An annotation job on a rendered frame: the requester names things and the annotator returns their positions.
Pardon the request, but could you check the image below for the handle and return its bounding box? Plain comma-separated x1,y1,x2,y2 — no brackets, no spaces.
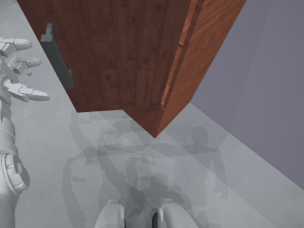
40,23,74,89

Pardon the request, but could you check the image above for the robot left upper arm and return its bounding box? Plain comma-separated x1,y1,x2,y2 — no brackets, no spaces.
0,153,30,228

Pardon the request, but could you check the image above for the left robot shin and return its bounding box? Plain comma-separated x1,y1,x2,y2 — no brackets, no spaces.
107,199,118,205

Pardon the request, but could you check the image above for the left robot thigh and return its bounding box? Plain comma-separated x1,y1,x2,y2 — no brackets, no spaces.
94,203,124,228

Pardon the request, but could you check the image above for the robot left hand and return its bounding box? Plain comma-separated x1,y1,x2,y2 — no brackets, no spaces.
0,37,50,103

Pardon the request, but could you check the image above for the cupboard door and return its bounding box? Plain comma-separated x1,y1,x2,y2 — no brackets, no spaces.
17,0,192,113

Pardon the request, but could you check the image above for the robot left forearm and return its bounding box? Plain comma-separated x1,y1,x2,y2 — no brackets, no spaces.
0,91,19,157

